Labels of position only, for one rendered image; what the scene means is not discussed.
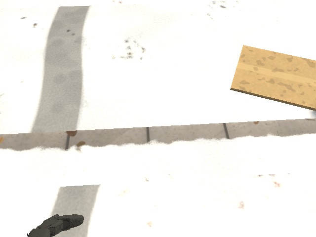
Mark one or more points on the left robot hand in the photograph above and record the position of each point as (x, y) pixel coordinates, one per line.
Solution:
(55, 224)

